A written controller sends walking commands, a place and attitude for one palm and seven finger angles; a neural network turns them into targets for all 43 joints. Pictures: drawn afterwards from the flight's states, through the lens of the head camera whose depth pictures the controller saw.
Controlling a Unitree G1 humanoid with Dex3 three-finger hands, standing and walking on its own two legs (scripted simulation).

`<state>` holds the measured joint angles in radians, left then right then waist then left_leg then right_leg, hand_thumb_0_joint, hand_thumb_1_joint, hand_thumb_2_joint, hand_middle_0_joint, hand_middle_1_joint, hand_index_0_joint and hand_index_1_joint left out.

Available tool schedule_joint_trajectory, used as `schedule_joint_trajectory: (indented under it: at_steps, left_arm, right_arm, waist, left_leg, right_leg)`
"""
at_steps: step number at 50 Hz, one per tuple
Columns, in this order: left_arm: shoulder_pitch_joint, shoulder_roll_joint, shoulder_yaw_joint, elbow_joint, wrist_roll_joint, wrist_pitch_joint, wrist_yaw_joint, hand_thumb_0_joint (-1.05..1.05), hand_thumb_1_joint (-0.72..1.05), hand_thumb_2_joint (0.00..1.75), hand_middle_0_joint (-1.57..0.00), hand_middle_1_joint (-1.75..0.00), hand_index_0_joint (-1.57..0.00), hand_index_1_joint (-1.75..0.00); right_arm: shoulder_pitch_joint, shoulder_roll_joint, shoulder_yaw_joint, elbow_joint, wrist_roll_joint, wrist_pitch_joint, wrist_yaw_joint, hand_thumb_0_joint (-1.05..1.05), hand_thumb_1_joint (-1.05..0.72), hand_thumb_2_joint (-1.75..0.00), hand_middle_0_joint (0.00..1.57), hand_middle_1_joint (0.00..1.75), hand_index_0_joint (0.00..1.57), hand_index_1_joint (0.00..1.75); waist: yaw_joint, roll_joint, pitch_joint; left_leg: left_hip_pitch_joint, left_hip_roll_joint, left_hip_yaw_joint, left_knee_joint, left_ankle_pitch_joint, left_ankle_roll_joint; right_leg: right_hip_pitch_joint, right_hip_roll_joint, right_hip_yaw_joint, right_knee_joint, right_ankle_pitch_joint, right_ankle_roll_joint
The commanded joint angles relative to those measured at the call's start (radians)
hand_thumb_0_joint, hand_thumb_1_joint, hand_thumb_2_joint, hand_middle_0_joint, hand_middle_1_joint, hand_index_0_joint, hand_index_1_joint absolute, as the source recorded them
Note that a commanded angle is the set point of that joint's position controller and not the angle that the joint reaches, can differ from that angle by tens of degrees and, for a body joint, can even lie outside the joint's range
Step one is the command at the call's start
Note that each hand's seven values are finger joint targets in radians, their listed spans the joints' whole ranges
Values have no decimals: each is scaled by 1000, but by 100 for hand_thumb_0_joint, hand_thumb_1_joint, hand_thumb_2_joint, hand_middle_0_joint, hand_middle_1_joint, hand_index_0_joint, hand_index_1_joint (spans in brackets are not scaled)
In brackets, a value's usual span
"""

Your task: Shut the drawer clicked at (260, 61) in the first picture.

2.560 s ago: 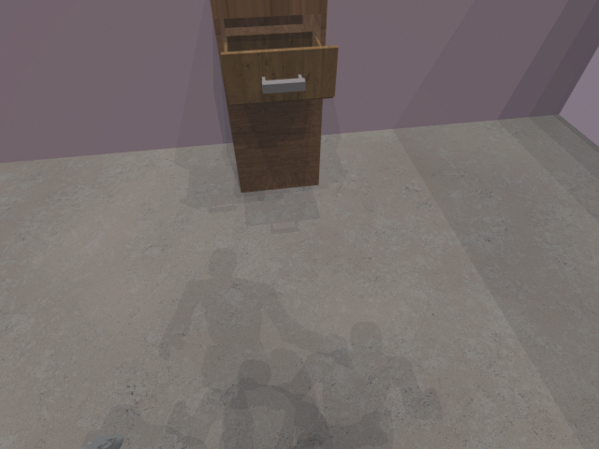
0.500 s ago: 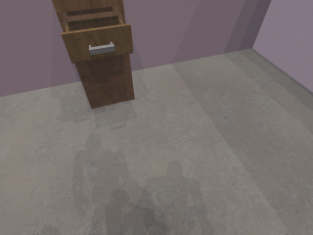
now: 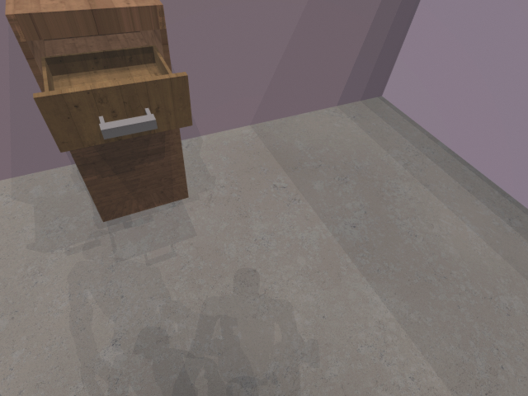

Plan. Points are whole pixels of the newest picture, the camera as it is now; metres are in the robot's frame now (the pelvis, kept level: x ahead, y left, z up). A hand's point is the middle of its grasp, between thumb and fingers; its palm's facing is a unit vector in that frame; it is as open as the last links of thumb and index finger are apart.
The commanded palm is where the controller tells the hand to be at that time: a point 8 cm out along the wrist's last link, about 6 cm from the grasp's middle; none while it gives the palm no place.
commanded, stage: walk to a spot facing it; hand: left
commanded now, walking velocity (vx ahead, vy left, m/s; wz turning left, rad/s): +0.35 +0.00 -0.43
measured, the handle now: (127, 120) +0.72 +0.41 -0.03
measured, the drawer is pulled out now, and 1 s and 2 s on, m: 0.30 0.30 0.30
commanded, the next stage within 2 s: turn to face it in 0.50 s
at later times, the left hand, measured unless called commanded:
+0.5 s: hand (222, 290) +0.35 +0.11 -0.17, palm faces -0.27 -0.95 -0.14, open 7.3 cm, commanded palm none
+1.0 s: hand (222, 265) +0.42 +0.12 -0.18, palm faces -0.08 -0.98 -0.16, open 7.3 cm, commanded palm none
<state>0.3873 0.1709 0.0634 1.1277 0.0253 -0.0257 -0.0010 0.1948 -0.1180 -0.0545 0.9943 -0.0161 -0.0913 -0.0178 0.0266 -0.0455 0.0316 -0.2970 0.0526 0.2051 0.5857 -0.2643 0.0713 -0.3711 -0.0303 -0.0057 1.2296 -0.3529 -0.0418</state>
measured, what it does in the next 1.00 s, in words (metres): walks ahead: right foot, then left foot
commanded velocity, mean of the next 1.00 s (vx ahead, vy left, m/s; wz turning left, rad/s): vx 0.17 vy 0.00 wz -0.05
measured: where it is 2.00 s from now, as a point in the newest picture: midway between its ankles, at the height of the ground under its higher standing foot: (284, 376)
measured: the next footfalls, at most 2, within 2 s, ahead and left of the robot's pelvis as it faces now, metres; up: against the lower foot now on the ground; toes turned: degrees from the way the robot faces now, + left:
right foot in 0.52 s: +0.33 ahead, -0.14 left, +0.00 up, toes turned -23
left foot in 1.00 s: +0.46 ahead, +0.03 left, +0.00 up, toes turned +0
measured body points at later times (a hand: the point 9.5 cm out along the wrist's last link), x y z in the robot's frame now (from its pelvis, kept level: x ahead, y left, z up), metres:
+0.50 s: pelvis +0.20 -0.03 -0.01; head +0.24 -0.03 +0.44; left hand +0.37 +0.16 -0.16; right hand +0.03 -0.18 -0.15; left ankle +0.05 +0.07 -0.72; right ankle +0.30 -0.13 -0.72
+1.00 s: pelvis +0.36 -0.05 -0.01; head +0.37 -0.04 +0.44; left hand +0.42 +0.17 -0.17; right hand +0.40 -0.29 -0.15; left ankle +0.42 +0.03 -0.73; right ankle +0.30 -0.12 -0.73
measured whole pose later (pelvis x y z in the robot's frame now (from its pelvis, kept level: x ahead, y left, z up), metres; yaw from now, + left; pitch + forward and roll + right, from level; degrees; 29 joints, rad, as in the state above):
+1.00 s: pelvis +0.36 -0.05 -0.01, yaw -8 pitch -1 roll -2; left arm 0.26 0.16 0.04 1.03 0.02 -0.01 0.02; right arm 0.18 -0.16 -0.04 1.00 -0.02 0.02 0.00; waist 0.01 0.00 0.04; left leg -0.37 0.07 0.12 0.67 -0.25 -0.03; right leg -0.14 -0.02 -0.25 0.56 -0.39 -0.04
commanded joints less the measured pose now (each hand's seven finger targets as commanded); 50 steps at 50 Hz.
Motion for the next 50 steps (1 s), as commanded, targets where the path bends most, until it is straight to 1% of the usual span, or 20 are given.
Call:
schedule_joint_trajectory:
  at_steps: [1,4,7,13,18,20,22,24,25,26,27,28,30,32,34,39,45,48,49,50]
  left_arm:
    - [46,-14,11,-61,10,8,-7,0,90,90,-20,-30,-20,-30]
    - [23,-7,17,-79,11,29,-14,0,90,90,-20,-30,-20,-30]
    - [-51,13,26,-112,11,38,-21,0,90,90,-20,-30,-20,-30]
    - [-244,14,15,-188,8,38,-39,0,90,90,-20,-30,-20,-30]
    - [-375,7,6,-239,3,26,-44,0,90,90,-20,-30,-20,-30]
    - [-359,7,6,-245,1,20,-43,0,90,90,-20,-30,-20,-30]
    - [-268,31,12,-223,3,13,-37,0,90,90,-20,-30,-20,-30]
    - [-66,76,30,-171,10,-2,-32,0,90,90,-20,-30,-20,-30]
    - [71,146,51,-135,11,-14,-27,0,90,90,-20,-30,-20,-30]
    - [126,248,70,-131,2,-23,-15,0,90,90,-20,-30,-20,-30]
    - [114,290,79,-135,-24,-11,0,0,90,90,-20,-30,-20,-30]
    - [48,267,76,-148,-29,-4,7,0,90,90,-20,-30,-20,-30]
    - [-89,183,41,-182,-24,-19,9,0,90,90,-20,-30,-20,-30]
    - [-133,112,14,-174,-11,-40,21,0,90,90,-20,-30,-20,-30]
    - [-134,104,2,-157,-7,-49,22,0,90,90,-20,-30,-20,-30]
    - [-120,83,-13,-132,-9,-42,21,0,90,90,-20,-30,-20,-30]
    - [-51,122,3,-118,-4,-8,32,0,90,90,-20,-30,-20,-30]
    - [-74,150,18,-133,-4,5,37,0,90,90,-20,-30,-20,-30]
    - [-83,151,22,-143,-10,9,37,0,90,90,-20,-30,-20,-30]
    - [-72,121,26,-169,-22,14,33,0,90,90,-20,-30,-20,-30]
  right_arm:
    - [185,-87,-1,39,-4,-16,-7,0,-90,-90,20,30,20,30]
    - [196,-97,1,38,2,-22,-11,0,-90,-90,20,30,20,30]
    - [230,-105,2,48,5,-23,-15,0,-90,-90,20,30,20,30]
    - [335,-123,7,82,-1,-17,-17,0,-90,-90,20,30,20,30]
    - [395,-134,5,107,-12,-3,-17,0,-90,-90,20,30,20,30]
    - [383,-153,-1,102,-13,3,-18,0,-90,-90,20,30,20,30]
    - [364,-181,-11,90,-12,8,-16,0,-90,-90,20,30,20,30]
    - [296,-216,-19,58,-4,12,-13,0,-90,-90,20,30,20,30]
    - [270,-210,-19,36,7,14,-1,0,-90,-90,20,30,20,30]
    - [303,-128,-8,2,22,11,2,0,-90,-90,20,30,20,30]
    - [225,-133,-8,-28,23,18,-3,0,-90,-90,20,30,20,30]
    - [177,-113,-15,-39,15,20,-6,0,-90,-90,20,30,20,30]
    - [179,-110,-9,-28,2,39,-1,0,-90,-90,20,30,20,30]
    - [237,-74,-1,19,-8,66,-4,0,-90,-90,20,30,20,30]
    - [297,-56,6,52,-7,83,-4,0,-90,-90,20,30,20,30]
    - [179,-48,18,31,3,92,1,0,-90,-90,20,30,20,30]
    - [-26,-85,15,-38,2,93,15,0,-90,-90,20,30,20,30]
    - [27,-110,3,-43,-5,99,20,0,-90,-90,20,30,20,30]
    - [101,-143,-8,-31,-9,97,20,0,-90,-90,20,30,20,30]
    - [172,-229,-27,-32,-18,91,15,0,-90,-90,20,30,20,30]
  waist:
    - [2,131,44]
    - [14,142,43]
    - [7,129,70]
    - [-43,123,124]
    - [-87,132,155]
    - [-71,141,132]
    - [-28,150,63]
    - [71,181,-58]
    - [139,108,-148]
    - [122,-137,-268]
    - [105,-102,-262]
    - [75,11,-114]
    - [-7,29,-34]
    - [-66,46,-6]
    - [-99,33,-43]
    - [-73,-34,-37]
    - [5,-68,30]
    - [-31,-41,7]
    - [-67,10,-41]
    - [-88,234,-98]
  left_leg:
    - [62,256,-196,-391,216,-23]
    - [113,238,-105,-402,319,-32]
    - [179,255,-87,-411,340,-22]
    - [309,271,-29,-409,408,18]
    - [393,295,28,-362,541,41]
    - [408,301,77,-292,728,38]
    - [428,305,109,-140,1008,26]
    - [346,276,151,141,1025,-11]
    - [148,246,155,412,763,-47]
    - [-199,71,100,736,-191,-107]
    - [-329,19,-63,921,-321,-102]
    - [-377,78,-146,932,-224,-93]
    - [-280,127,-184,827,-78,-106]
    - [-181,119,-190,731,-48,-103]
    - [-150,107,-182,639,-32,-112]
    - [-146,77,-164,378,21,-124]
    - [-163,45,-105,188,-55,-115]
    - [-43,27,-94,39,3,-93]
    - [82,32,-119,-57,158,-76]
    - [224,211,-380,-147,488,21]
  right_leg:
    - [-177,-69,34,45,145,20]
    - [-260,-71,23,17,221,36]
    - [-364,-82,14,-23,269,46]
    - [-429,-85,-71,-261,288,47]
    - [-385,-52,-132,-449,206,12]
    - [-301,-16,-165,-506,155,-17]
    - [-170,47,-210,-529,88,-49]
    - [113,88,-228,-609,123,-74]
    - [385,7,-125,-678,225,-112]
    - [645,-296,396,-746,399,-243]
    - [624,-383,588,-880,490,-306]
    - [510,-380,464,-900,482,-302]
    - [205,-293,299,-960,386,-194]
    - [57,-235,154,-971,542,-145]
    - [58,-203,43,-945,677,-129]
    - [128,-185,-48,-941,684,-100]
    - [252,-269,-58,-868,704,-97]
    - [248,-272,-113,-724,665,-59]
    - [202,-247,-150,-583,598,-19]
    - [27,-135,-202,-370,286,59]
